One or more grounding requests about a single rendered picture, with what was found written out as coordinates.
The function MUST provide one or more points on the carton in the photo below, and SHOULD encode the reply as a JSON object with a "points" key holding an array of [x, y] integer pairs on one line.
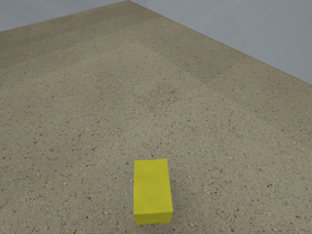
{"points": [[152, 192]]}

